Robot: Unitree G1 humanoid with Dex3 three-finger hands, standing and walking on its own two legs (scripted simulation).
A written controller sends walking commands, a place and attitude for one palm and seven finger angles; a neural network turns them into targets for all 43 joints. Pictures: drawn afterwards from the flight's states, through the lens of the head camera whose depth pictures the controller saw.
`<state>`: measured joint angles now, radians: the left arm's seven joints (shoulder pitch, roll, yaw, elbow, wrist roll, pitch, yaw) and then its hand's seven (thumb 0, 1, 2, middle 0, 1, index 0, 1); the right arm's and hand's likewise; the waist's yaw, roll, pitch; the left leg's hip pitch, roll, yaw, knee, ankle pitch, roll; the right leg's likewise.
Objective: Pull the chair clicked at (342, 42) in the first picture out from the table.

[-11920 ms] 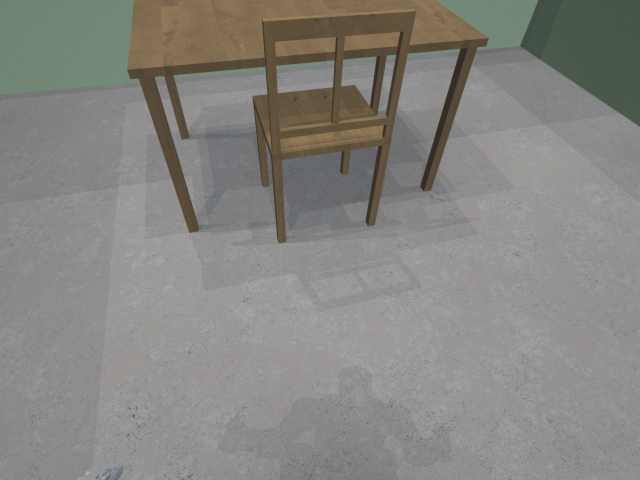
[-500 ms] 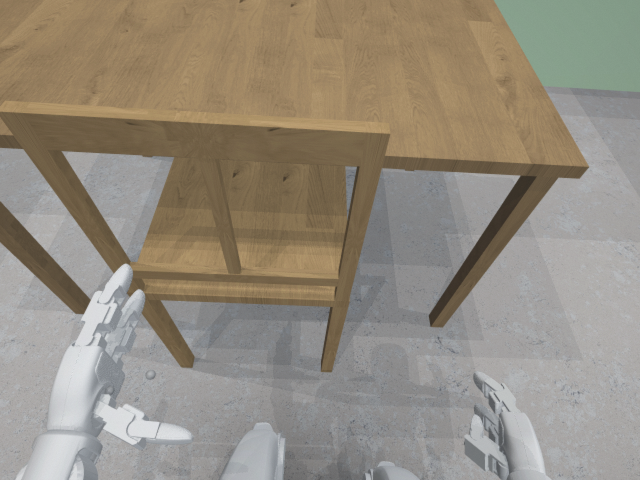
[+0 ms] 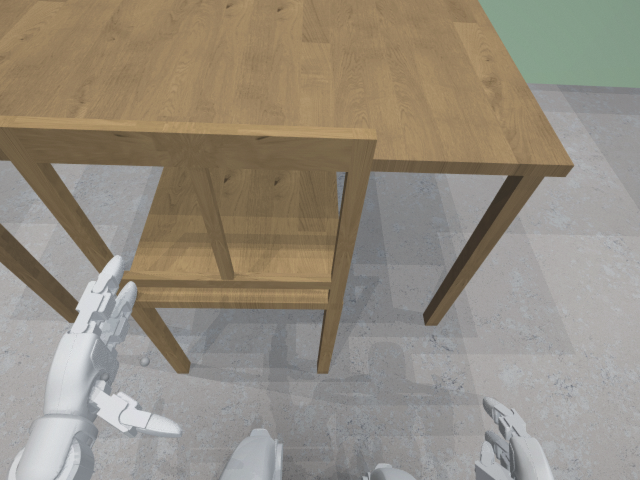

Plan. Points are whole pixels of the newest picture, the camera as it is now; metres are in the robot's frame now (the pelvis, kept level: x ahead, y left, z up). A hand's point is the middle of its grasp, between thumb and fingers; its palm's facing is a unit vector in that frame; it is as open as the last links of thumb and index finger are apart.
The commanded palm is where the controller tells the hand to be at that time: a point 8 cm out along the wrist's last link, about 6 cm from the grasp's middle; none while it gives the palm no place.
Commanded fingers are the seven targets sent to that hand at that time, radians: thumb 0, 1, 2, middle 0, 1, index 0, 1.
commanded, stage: raise the hand toward the chair's back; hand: left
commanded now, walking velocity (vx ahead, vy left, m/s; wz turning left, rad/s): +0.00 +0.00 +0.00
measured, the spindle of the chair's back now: (215, 230) +0.46 +0.18 -0.01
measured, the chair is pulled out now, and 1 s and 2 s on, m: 0.00 0.00 0.00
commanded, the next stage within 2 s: aim the fingers beside a spindle in 0.30 s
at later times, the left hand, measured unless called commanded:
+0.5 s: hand (164, 353) +0.25 +0.19 +0.04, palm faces +0.05 -1.00 -0.06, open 16.9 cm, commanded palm +0.23 +0.24 +0.04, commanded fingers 0.00 -0.50 0.30 -0.06 -0.08 -0.06 -0.08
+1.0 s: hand (184, 352) +0.26 +0.17 +0.02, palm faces +0.02 -1.00 -0.04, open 16.9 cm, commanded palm +0.24 +0.23 +0.02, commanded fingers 0.00 -0.50 0.30 -0.06 -0.08 -0.06 -0.08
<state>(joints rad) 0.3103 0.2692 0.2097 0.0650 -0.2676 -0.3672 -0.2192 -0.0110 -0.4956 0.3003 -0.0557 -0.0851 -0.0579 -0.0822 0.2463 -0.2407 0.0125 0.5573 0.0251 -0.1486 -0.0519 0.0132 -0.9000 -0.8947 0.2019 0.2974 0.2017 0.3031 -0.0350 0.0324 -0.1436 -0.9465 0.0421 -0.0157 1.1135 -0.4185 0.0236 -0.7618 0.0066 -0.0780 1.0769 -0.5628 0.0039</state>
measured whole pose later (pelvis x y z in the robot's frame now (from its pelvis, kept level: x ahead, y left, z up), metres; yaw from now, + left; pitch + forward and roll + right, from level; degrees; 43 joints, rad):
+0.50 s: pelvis +0.01 -0.02 +0.00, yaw +0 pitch +15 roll -3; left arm 0.30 0.25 0.20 0.09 -0.27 -0.39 -0.23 -0.01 -0.50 0.30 -0.06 -0.09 -0.06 -0.08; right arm 0.21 -0.23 0.01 0.56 0.02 -0.15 -0.05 0.01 -0.90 -0.89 0.20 0.30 0.20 0.30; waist -0.02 0.04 -0.15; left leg -0.95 0.05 -0.02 1.12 -0.44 0.00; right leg -0.77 0.01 -0.08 1.09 -0.59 -0.02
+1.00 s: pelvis +0.01 -0.02 -0.02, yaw +0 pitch +17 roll -2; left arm 0.24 0.23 0.18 0.15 -0.27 -0.44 -0.23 -0.01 -0.50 0.30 -0.06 -0.09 -0.06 -0.08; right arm 0.21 -0.24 0.00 0.57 0.02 -0.12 -0.04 0.01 -0.90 -0.89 0.20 0.30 0.20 0.30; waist -0.03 0.04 -0.16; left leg -1.03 0.05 -0.02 1.18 -0.45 0.00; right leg -0.86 0.02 -0.08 1.18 -0.62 -0.02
